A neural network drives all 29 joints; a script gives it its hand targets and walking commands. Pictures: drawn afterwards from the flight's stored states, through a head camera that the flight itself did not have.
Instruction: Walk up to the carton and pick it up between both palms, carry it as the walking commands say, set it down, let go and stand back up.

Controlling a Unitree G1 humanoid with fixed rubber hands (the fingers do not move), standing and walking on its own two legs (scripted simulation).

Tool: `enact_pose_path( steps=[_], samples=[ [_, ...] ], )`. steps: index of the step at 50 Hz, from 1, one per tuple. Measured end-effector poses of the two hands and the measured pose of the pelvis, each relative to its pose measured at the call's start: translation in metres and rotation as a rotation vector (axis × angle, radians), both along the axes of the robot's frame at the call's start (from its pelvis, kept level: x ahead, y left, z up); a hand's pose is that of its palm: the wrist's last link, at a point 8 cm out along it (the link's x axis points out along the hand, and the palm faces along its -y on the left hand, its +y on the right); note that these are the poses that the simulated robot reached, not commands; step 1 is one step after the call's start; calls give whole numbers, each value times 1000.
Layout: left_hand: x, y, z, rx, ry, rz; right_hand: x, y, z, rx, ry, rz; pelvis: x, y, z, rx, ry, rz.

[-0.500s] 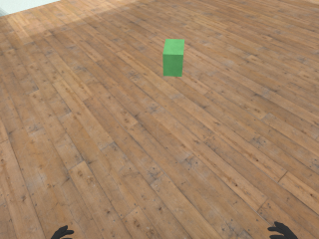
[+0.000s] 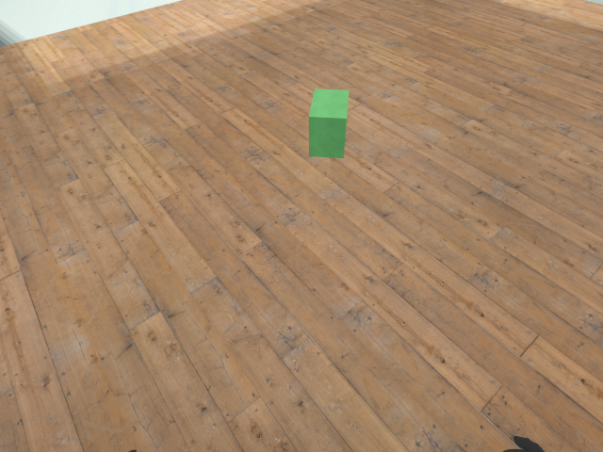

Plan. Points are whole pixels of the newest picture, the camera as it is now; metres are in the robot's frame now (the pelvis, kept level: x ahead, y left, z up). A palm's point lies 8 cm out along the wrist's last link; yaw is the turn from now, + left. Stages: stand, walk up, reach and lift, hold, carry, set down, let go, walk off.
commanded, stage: stand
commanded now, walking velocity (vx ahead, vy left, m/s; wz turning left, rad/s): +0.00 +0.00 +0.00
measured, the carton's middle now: (329, 123) +1.79 -0.15 -0.65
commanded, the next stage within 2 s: walk up in 1.36 s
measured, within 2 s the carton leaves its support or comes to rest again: neither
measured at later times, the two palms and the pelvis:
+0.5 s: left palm out of the picture +0.08 +0.30 -0.10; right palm out of the picture +0.09 -0.30 -0.10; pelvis +0.00 +0.00 +0.01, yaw +0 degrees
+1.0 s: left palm out of the picture +0.08 +0.30 -0.10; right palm out of the picture +0.09 -0.30 -0.10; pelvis +0.00 +0.00 +0.01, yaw +0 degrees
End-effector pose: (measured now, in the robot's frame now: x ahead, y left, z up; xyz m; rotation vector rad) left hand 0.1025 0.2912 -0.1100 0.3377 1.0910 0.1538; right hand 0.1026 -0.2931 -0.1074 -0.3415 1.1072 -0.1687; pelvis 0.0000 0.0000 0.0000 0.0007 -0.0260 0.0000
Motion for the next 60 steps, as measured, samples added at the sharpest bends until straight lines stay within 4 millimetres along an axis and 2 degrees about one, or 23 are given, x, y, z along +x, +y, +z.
enact_pose_path(
  steps=[12, 33, 51, 60],
  samples=[
    [-14, 11, 6, 12, 59, 30, -14, -6, 5, -15, 57, -16, -1, 2, 9, 1, -8, 1],
    [-26, 9, 7, 13, 97, 51, -12, -7, 7, -11, 68, -15, -1, 1, 13, 0, -15, 0],
    [-24, 12, 8, 21, 113, 59, -12, -9, 6, -12, 84, -22, 4, 0, 14, 0, -8, -2],
    [-15, 11, 9, 19, 97, 54, -8, -11, 9, -19, 72, -24, 6, 0, 14, 0, -11, -4]
  ],
)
